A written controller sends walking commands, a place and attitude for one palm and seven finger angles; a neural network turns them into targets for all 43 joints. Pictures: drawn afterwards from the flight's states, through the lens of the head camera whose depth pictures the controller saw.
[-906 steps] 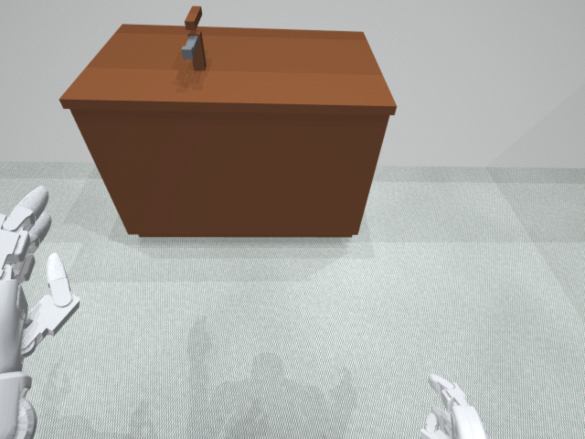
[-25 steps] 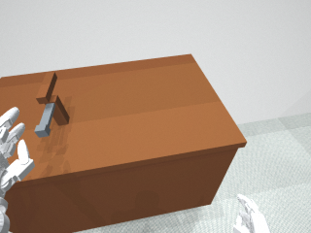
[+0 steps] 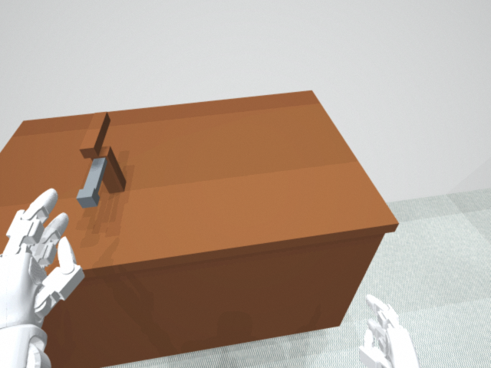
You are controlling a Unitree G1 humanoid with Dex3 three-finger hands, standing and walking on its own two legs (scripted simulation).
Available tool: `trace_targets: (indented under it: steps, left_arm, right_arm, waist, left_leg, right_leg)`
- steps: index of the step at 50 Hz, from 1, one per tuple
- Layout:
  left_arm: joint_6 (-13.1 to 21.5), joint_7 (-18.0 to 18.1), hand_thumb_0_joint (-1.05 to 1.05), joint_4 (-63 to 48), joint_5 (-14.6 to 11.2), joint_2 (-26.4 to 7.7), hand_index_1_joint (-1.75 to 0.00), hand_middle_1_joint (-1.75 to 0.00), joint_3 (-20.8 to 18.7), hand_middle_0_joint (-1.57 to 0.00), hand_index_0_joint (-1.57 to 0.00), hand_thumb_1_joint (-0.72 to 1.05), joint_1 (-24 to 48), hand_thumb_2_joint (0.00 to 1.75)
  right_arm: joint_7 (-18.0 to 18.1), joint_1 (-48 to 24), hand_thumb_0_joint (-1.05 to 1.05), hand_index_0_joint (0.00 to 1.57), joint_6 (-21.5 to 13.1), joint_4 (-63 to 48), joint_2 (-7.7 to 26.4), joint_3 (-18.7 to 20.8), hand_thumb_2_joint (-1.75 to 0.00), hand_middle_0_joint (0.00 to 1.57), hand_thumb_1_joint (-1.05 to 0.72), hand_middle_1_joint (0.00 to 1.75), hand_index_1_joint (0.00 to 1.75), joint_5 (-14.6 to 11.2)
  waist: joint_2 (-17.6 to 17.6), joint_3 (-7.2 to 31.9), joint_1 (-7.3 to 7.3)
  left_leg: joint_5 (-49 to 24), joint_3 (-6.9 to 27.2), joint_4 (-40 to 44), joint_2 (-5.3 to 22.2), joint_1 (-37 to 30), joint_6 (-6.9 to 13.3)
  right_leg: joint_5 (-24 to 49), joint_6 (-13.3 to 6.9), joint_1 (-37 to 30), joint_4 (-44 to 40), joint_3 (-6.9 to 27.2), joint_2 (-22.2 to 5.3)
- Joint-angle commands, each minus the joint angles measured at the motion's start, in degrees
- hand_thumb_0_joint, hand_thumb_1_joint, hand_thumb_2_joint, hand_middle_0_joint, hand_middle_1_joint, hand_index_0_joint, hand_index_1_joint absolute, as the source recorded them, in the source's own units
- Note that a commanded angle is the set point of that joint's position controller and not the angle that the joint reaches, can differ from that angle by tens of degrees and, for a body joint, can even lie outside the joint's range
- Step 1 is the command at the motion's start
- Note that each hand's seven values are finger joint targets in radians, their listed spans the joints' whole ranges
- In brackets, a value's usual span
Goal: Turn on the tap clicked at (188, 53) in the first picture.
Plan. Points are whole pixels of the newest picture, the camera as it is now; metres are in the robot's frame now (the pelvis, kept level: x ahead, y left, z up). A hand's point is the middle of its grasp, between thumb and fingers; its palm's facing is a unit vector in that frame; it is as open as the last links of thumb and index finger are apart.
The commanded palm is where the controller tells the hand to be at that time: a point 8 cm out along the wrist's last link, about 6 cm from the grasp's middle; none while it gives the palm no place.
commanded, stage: turn the palm inward beside the body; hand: left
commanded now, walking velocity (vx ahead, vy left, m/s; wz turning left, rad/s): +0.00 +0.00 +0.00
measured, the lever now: (88, 197) +0.38 +0.36 +0.07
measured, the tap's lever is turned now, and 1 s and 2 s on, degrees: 0 0 0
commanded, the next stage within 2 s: reach beside the lever's end, fingers flat in 0.88 s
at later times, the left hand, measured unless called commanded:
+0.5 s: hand (68, 278) +0.18 +0.25 +0.14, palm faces +0.45 -0.89 -0.12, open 7.4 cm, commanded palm +0.13 +0.29 +0.15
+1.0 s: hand (72, 280) +0.18 +0.24 +0.14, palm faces +0.45 -0.89 -0.12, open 7.4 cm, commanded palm +0.13 +0.29 +0.15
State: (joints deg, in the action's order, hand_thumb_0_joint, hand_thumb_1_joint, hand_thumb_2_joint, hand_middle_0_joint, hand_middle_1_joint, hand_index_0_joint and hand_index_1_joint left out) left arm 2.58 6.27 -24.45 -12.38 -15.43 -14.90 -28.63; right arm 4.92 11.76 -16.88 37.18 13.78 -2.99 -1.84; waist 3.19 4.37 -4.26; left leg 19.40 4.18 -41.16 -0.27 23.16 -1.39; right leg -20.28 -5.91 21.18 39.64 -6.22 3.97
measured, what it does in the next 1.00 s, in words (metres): stands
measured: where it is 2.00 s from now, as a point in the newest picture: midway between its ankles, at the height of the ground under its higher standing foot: outside the picture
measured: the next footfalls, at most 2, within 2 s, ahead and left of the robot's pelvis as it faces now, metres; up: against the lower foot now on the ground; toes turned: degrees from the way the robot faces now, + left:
none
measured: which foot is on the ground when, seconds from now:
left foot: down 0.00-1.00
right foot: down 0.00-1.00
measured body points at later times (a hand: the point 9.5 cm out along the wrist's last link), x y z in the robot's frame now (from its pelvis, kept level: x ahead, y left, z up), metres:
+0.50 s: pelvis +0.00 +0.02 +0.00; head -0.01 +0.01 +0.45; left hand +0.15 +0.30 +0.15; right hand +0.21 -0.19 -0.06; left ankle +0.02 +0.14 -0.72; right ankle +0.01 -0.05 -0.72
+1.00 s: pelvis +0.00 +0.02 +0.00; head -0.02 +0.00 +0.45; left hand +0.15 +0.29 +0.15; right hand +0.20 -0.20 -0.06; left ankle +0.02 +0.14 -0.72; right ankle +0.01 -0.05 -0.72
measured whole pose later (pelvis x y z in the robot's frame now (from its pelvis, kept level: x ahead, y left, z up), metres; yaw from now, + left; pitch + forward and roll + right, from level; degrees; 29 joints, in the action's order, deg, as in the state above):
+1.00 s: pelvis +0.00 +0.02 +0.00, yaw +0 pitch +0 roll +0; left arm -1.0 9.0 -28.1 -13.0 -12.1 -11.9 -31.6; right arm 4.6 12.0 -16.1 36.9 13.9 -3.6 -1.3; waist 3.0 4.0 -4.2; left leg 19.1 4.1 -40.5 -1.2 21.7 -0.4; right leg -19.8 -4.8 19.2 38.4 -6.2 3.1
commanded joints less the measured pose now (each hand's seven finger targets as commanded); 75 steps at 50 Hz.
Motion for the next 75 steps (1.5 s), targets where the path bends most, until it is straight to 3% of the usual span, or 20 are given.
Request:
trace_targets:
  steps: [1,5,11,15,24,29,32,34,38,44,48,49,53,58,60,63,68,69,71,75]
  left_arm:
    - [3.66,1.87,0.00,-12.57,0.28,-8.29,-0.30,-0.30,-4.21,-0.20,-0.20,0.90,4.34,0.90]
    - [3.16,2.57,0.00,-14.44,0.68,-7.62,-0.30,-0.30,-3.14,-0.20,-0.20,0.90,3.75,0.90]
    - [3.60,3.04,0.00,-15.27,0.44,-6.02,-0.30,-0.30,-2.32,-0.20,-0.20,0.90,0.40,0.90]
    - [3.33,3.13,0.00,-16.89,0.67,-5.23,-0.30,-0.30,-1.50,-0.20,-0.20,0.90,0.02,0.90]
    - [0.95,2.99,0.00,-17.32,-0.59,-5.17,-0.30,-0.30,-2.49,-0.20,-0.20,0.90,0.71,0.90]
    - [-0.53,2.56,0.00,-16.50,-0.60,-5.09,-0.30,-0.30,-2.62,-0.20,-0.20,0.90,-0.38,0.90]
    - [-0.77,2.67,0.00,-16.22,-0.60,-4.17,-0.30,-0.30,-1.78,-0.20,-0.20,0.90,0.80,0.90]
    - [-0.66,3.06,0.00,-17.40,-0.29,-5.43,-0.30,-0.30,-2.92,-0.20,-0.20,0.90,1.55,0.90]
    - [-0.32,3.40,0.00,-16.55,-0.43,-4.34,-0.30,-0.30,-2.01,-0.20,-0.20,0.90,0.71,0.90]
    - [0.18,3.35,0.00,-17.13,-0.17,-5.17,-0.30,-0.30,-2.50,-0.20,-0.20,0.90,1.20,0.90]
    - [0.49,3.41,0.00,-15.63,-0.61,-4.32,-0.30,-0.30,-2.09,-0.20,-0.20,0.90,0.60,0.90]
    - [0.50,3.28,0.00,-16.26,-0.34,-4.95,-0.30,-0.30,-2.33,-0.20,-0.20,0.90,0.87,0.90]
    - [0.61,3.81,0.00,-11.60,-0.62,-5.25,-0.30,-0.30,-2.81,-0.20,-0.20,0.90,6.48,0.90]
    - [0.63,3.27,0.00,-6.49,-1.06,-7.98,-0.30,-0.30,-5.35,-0.20,-0.20,0.90,13.06,0.90]
    - [0.87,2.84,0.00,-5.83,-0.97,-8.72,-0.30,-0.30,-6.21,-0.20,-0.20,0.90,14.51,0.90]
    - [1.11,2.16,0.00,-1.98,-1.74,-9.32,-0.30,-0.30,-7.46,-0.20,-0.20,0.90,15.13,0.90]
    - [1.59,0.99,0.00,0.19,-2.08,-8.58,-0.30,-0.30,-7.80,-0.20,-0.20,0.90,14.93,0.90]
    - [1.76,1.13,0.00,0.73,-1.89,-10.53,-0.30,-0.30,-9.77,-0.20,-0.20,0.90,15.51,0.90]
    - [2.18,1.18,0.00,1.79,-1.96,-9.13,-0.30,-0.30,-8.63,-0.20,-0.20,0.90,16.56,0.90]
    - [3.59,1.48,0.00,2.59,-1.21,-10.83,-0.29,-0.29,-10.08,-0.19,-0.19,0.90,18.70,0.90]
  right_arm:
    - [0.76,-8.59,0.00,0.20,-3.62,-9.51,5.89,2.49,-0.90,0.20,-0.90,0.30,0.30,-0.14]
    - [0.72,-8.94,0.00,0.20,-3.76,-9.82,5.72,2.16,-0.90,0.20,-0.90,0.30,0.30,-0.06]
    - [0.52,-8.00,0.00,0.20,-4.18,-9.91,6.03,2.07,-0.90,0.20,-0.90,0.30,0.30,0.33]
    - [0.40,-7.57,0.00,0.20,-4.17,-10.17,5.98,1.88,-0.90,0.20,-0.90,0.30,0.30,0.31]
    - [0.58,-7.09,0.00,0.20,-4.20,-9.87,6.31,1.93,-0.90,0.20,-0.90,0.30,0.30,0.21]
    - [0.61,-6.90,0.00,0.20,-3.54,-9.96,6.21,2.01,-0.90,0.20,-0.90,0.30,0.30,0.29]
    - [0.56,-6.94,0.00,0.20,-3.01,-9.88,6.04,1.94,-0.90,0.20,-0.90,0.30,0.30,0.26]
    - [0.61,-7.45,0.00,0.20,-3.01,-10.17,5.95,1.91,-0.90,0.20,-0.90,0.30,0.30,0.18]
    - [0.46,-7.15,0.00,0.20,-2.69,-10.05,5.97,1.93,-0.90,0.20,-0.90,0.30,0.30,0.45]
    - [0.45,-7.44,0.00,0.20,-2.63,-10.08,5.84,2.03,-0.90,0.20,-0.90,0.30,0.30,0.26]
    - [0.40,-7.49,0.00,0.20,-2.49,-9.95,5.89,2.05,-0.90,0.20,-0.90,0.30,0.30,0.44]
    - [0.41,-7.68,0.00,0.20,-2.54,-9.96,5.82,2.11,-0.90,0.20,-0.90,0.30,0.30,0.22]
    - [1.04,-8.23,0.00,0.20,-2.22,-9.02,5.82,1.97,-0.90,0.20,-0.90,0.30,0.30,0.37]
    - [1.67,-9.24,0.00,0.20,-1.95,-7.59,5.82,2.03,-0.90,0.20,-0.90,0.30,0.30,0.18]
    - [1.66,-9.29,0.00,0.20,-1.93,-7.26,5.57,2.07,-0.90,0.20,-0.90,0.30,0.30,0.06]
    - [1.74,-8.89,0.00,0.20,-2.02,-6.72,5.94,2.18,-0.90,0.20,-0.90,0.30,0.30,0.16]
    - [1.37,-7.76,0.00,0.20,-1.85,-6.98,6.32,2.50,-0.90,0.20,-0.90,0.30,0.30,0.27]
    - [1.36,-7.59,0.00,0.20,-1.77,-6.72,6.40,2.66,-0.90,0.20,-0.90,0.30,0.30,0.02]
    - [1.34,-7.48,0.00,0.20,-1.69,-6.89,6.46,2.75,-0.90,0.20,-0.90,0.30,0.30,0.26]
    - [1.22,-7.09,0.00,0.20,-1.41,-6.69,6.68,3.13,-0.90,0.20,-0.90,0.30,0.30,0.52]
  waist:
    - [-2.40,0.95,0.30]
    - [0.16,1.02,-0.01]
    - [-2.27,2.44,0.15]
    - [0.76,2.75,0.13]
    - [0.57,4.02,-0.01]
    - [-1.67,3.75,-0.19]
    - [-1.79,2.88,0.00]
    - [0.67,2.41,-0.43]
    - [-1.68,2.74,-0.11]
    - [-0.21,2.68,-0.15]
    - [-2.98,1.92,0.04]
    - [-1.14,2.32,-0.08]
    - [-3.32,-0.36,0.95]
    - [-2.39,0.38,0.95]
    - [0.60,2.50,0.73]
    - [-2.50,2.34,0.92]
    - [-1.88,4.75,0.72]
    - [-0.88,4.78,0.58]
    - [-2.57,4.50,0.95]
    - [-0.30,6.37,1.02]
  left_leg:
    - [-2.39,-1.33,3.97,-0.47,-0.09,3.48]
    - [-1.38,-1.05,4.56,-0.65,-0.50,3.44]
    - [-3.02,-0.55,4.91,-0.76,-1.05,3.61]
    - [-3.88,-0.10,5.84,-0.76,-1.66,3.38]
    - [-7.88,0.32,6.15,-0.65,-2.90,2.96]
    - [-9.95,0.06,6.21,-0.68,-2.98,2.92]
    - [-8.42,0.17,6.70,-0.63,-2.86,2.75]
    - [-7.73,0.13,6.98,-0.71,-3.10,2.77]
    - [-7.98,-0.13,6.45,-0.84,-3.01,2.92]
    - [-7.24,-0.48,6.30,-1.02,-3.02,3.09]
    - [-6.26,-0.62,5.96,-1.18,-2.23,3.29]
    - [-6.15,-0.73,6.07,-1.14,-2.48,3.27]
    - [-2.30,-0.63,5.84,-1.47,-1.05,3.45]
    - [-1.10,-0.89,5.57,-1.61,-0.42,3.33]
    - [-2.58,-1.01,6.07,-1.55,-1.28,3.13]
    - [-4.30,-1.11,5.86,-1.45,-0.86,3.21]
    - [-8.51,-1.51,6.51,-1.58,-2.17,3.22]
    - [-9.07,-1.47,6.68,-1.47,-2.32,3.18]
    - [-8.80,-1.40,6.83,-1.58,-2.33,3.21]
    - [-9.88,-1.68,6.66,-1.75,-3.05,3.20]
  right_leg:
    - [-2.90,5.77,0.62,-12.74,8.71,-6.37]
    - [-4.16,5.27,0.94,-12.25,7.68,-6.15]
    - [0.69,5.11,0.39,-10.07,5.21,-5.06]
    - [2.73,4.64,0.15,-8.41,3.81,-4.64]
    - [7.72,4.34,-1.64,-7.83,3.23,-4.40]
    - [10.44,4.49,-2.52,-8.02,3.27,-4.28]
    - [8.47,4.54,-1.88,-8.34,3.19,-4.15]
    - [7.33,4.29,-1.87,-8.87,3.54,-4.26]
    - [8.07,4.51,-2.02,-9.04,3.66,-4.21]
    - [7.56,4.52,-2.42,-9.87,4.47,-4.53]
    - [6.84,4.86,-2.03,-10.41,4.91,-4.56]
    - [6.35,4.74,-2.37,-10.65,5.19,-4.68]
    - [0.36,5.22,-0.67,-12.78,6.83,-5.03]
    - [-4.25,5.39,-1.74,-15.15,9.71,-5.91]
    - [-2.03,5.13,-3.26,-14.38,9.53,-6.05]
    - [2.06,5.48,-3.97,-14.05,9.65,-5.88]
    - [10.83,5.48,-5.45,-11.56,7.54,-5.15]
    - [11.41,5.25,-5.65,-11.41,7.32,-4.98]
    - [11.41,5.38,-4.98,-11.09,6.83,-4.83]
    - [12.71,5.12,-5.14,-10.33,6.64,-4.66]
